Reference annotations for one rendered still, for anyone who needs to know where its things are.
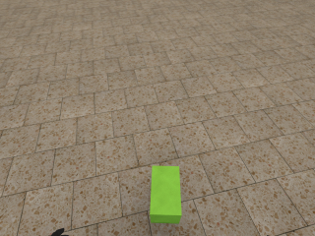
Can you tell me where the carton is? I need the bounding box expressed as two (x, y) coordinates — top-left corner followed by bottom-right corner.
(150, 165), (182, 224)

